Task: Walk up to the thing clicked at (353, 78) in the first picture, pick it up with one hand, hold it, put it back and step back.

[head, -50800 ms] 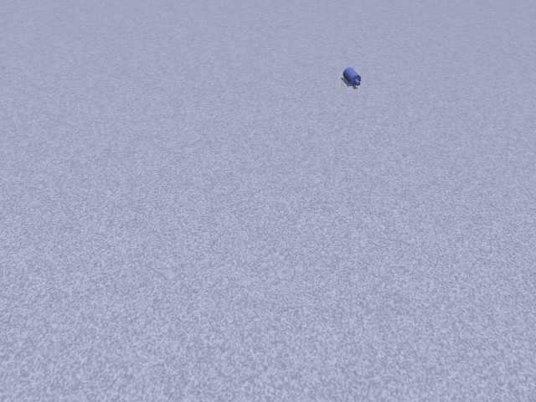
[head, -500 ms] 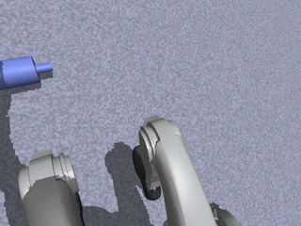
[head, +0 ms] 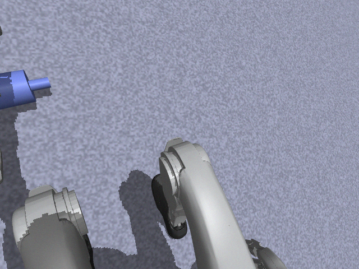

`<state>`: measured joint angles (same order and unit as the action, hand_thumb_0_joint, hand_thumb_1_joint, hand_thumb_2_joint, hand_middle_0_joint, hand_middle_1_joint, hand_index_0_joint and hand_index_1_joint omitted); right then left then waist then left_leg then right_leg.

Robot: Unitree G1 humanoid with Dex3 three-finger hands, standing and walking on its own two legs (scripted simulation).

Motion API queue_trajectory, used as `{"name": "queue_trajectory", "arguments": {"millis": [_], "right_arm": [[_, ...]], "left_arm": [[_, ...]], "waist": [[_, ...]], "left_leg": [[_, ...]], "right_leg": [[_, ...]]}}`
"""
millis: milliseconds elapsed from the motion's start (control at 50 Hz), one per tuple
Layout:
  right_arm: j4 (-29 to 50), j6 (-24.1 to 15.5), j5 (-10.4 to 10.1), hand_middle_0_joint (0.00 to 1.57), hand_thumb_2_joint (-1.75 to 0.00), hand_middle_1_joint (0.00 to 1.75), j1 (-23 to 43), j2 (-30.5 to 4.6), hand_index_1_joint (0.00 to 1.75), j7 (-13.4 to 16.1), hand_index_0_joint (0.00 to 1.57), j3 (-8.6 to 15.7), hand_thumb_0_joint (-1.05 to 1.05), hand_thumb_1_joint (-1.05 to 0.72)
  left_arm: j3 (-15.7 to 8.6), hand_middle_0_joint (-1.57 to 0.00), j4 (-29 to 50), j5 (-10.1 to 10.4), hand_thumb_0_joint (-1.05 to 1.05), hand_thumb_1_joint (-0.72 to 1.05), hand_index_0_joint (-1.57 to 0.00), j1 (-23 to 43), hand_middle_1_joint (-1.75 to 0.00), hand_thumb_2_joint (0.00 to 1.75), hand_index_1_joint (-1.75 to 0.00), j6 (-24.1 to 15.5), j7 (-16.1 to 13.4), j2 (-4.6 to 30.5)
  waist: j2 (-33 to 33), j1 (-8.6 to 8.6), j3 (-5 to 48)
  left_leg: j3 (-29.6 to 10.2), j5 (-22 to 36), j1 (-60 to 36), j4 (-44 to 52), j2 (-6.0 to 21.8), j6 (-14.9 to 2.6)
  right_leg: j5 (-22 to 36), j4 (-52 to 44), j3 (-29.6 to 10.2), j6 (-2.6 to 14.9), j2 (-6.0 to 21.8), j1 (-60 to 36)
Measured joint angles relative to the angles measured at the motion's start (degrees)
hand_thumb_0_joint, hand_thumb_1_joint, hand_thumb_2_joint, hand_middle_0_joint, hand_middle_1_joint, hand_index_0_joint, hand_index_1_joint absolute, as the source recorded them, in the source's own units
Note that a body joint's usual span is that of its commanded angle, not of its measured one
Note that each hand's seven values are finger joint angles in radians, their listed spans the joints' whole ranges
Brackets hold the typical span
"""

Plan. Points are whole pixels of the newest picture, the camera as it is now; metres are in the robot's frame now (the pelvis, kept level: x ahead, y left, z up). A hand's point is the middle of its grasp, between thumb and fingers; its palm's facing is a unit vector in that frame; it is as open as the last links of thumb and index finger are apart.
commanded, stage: approach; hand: left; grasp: from above
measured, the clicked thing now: (12, 89) +0.57 +0.20 -0.29
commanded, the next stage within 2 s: rest palm in 0.32 s
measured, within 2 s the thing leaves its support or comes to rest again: neither
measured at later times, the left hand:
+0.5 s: hand out of the picture +0.54 +0.23 -0.18, palm faces -0.44 -0.07 -0.90, open 13.1 cm
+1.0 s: hand out of the picture +0.54 +0.23 -0.24, palm faces -0.45 -0.08 -0.89, open 12.5 cm
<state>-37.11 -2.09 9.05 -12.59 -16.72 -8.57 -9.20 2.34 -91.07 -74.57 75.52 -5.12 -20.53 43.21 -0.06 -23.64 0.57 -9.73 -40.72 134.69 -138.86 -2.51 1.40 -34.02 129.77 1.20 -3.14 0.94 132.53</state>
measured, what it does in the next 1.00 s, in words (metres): stands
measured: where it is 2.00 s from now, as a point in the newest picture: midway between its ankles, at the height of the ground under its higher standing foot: (131, 243)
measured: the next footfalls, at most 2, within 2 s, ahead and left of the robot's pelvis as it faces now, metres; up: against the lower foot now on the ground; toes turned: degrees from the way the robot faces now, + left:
none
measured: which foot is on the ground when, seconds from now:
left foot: down 0.00-1.00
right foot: down 0.00-1.00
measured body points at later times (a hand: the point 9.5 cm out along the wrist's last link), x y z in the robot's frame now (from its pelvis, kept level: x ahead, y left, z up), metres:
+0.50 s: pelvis -0.01 +0.00 -0.01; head +0.27 +0.08 +0.34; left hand +0.56 +0.23 -0.13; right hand +0.00 -0.28 -0.07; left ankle +0.06 +0.12 -0.30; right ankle +0.12 -0.15 -0.29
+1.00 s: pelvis +0.00 +0.01 -0.02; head +0.30 +0.09 +0.31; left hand +0.56 +0.23 -0.19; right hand -0.03 -0.24 -0.06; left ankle +0.06 +0.12 -0.30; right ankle +0.12 -0.14 -0.29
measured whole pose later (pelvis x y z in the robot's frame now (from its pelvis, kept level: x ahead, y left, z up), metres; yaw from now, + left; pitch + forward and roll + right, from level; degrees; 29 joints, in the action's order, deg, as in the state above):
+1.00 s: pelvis +0.00 +0.01 -0.02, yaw -3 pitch +33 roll -14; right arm -33.8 -6.0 11.7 -14.1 -18.5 -9.9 -15.7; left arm -2.1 -94.6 -75.5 73.0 -5.7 -24.9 52.7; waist -4.0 -26.8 -8.0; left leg -12.1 -41.3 136.4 -143.4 -2.3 0.4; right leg -33.5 131.4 3.2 -3.4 -0.2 132.7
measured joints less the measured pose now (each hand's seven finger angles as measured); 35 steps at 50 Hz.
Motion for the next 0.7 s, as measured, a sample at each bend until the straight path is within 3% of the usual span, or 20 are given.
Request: {"name": "queue_trajectory", "arguments": {"millis": [120,280,360,440,520,620,700], "right_arm": [[1.6,1.2,-0.9,0.20,-0.88,0.30,-1.0,-0.8,0.30,-0.2,0.20,-1.0,0.00,-0.89],[3.0,3.0,-1.0,0.20,-0.88,0.30,-1.3,-1.0,0.30,0.4,0.21,-1.4,0.00,-0.89],[2.5,2.4,-0.4,0.20,-0.88,0.30,-1.1,-1.1,0.30,1.1,0.21,-0.9,0.00,-0.90],[1.1,1.8,0.2,0.20,-0.88,0.30,-0.2,-1.3,0.30,1.3,0.21,-0.7,0.00,-0.90],[1.2,1.0,0.5,0.20,-0.88,0.30,0.6,-1.7,0.30,1.3,0.21,-0.9,0.00,-0.90],[2.5,0.2,0.7,0.20,-0.89,0.30,1.0,-2.0,0.30,1.0,0.20,-2.2,0.00,-0.90],[3.0,-0.4,0.9,0.20,-0.89,0.30,0.7,-1.8,0.30,0.5,0.20,-3.4,0.00,-0.90]], "left_arm": [[-2.0,-0.07,-0.6,0.3,0.00,-0.42,-0.13,-0.4,-1.10,0.96,-1.04,3.6,0.5,0.0],[-5.5,-0.08,3.2,4.1,0.00,-0.42,-0.13,-6.9,-1.14,0.99,-1.08,3.0,5.3,1.4],[-2.8,-0.08,6.3,4.6,0.00,-0.42,-0.14,-6.6,-1.15,0.99,-1.09,0.3,6.9,2.4],[0.4,-0.08,5.4,3.8,0.00,-0.41,-0.14,-3.8,-1.16,0.99,-1.10,-2.2,5.3,2.5],[1.2,-0.09,2.2,1.7,0.00,-0.40,-0.14,-1.7,-1.18,1.01,-1.11,-2.5,3.0,2.5],[0.4,-0.09,-1.2,-0.5,0.00,-0.37,-0.15,-1.1,-1.19,1.03,-1.13,-1.5,0.6,2.8],[-0.7,-0.09,-3.1,-1.1,0.00,-0.35,-0.16,-1.3,-1.20,1.03,-1.13,-0.4,-1.5,3.4]], "waist": [[1.4,-1.03,-0.5],[1.6,0.77,-3.1],[0.0,2.18,-4.1],[-1.3,2.42,-3.9],[-1.9,1.26,-3.3],[-2.0,-0.67,-3.6],[-2.3,-1.70,-4.4]], "left_leg": [[0.2,-0.2,0.0,0.0,0.5,-0.14],[0.2,0.6,-1.0,0.2,0.4,0.05],[-0.1,1.4,-0.6,-0.1,0.0,0.42],[-0.6,1.6,0.2,-0.9,-0.4,0.60],[-1.1,1.1,0.8,-1.6,-0.6,0.45],[-1.3,0.5,1.0,-1.9,-0.4,0.01],[-1.3,0.1,0.9,-2.2,-0.1,-0.38]], "right_leg": [[0.1,0.0,-0.2,-0.17,-0.4,0.3],[0.9,-0.1,-0.3,-0.69,-0.5,-0.5],[1.4,0.3,-0.1,-0.35,-0.3,-0.3],[1.4,0.7,0.3,-0.32,-0.1,0.0],[1.0,1.0,0.8,0.01,0.0,0.3],[0.6,0.8,1.1,0.29,-0.2,0.1],[0.5,0.8,1.1,0.01,-0.4,0.0]]}}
